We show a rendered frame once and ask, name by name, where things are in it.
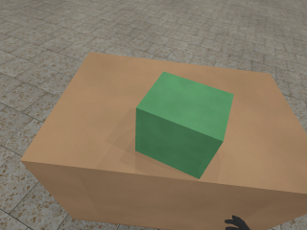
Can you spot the carton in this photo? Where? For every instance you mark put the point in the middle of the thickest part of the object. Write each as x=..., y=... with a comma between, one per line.
x=182, y=123

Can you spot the pedestal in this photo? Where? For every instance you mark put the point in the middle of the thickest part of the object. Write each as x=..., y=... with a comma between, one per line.
x=84, y=154

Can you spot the robot right hand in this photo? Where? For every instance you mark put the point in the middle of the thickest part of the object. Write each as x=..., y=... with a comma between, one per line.
x=237, y=222

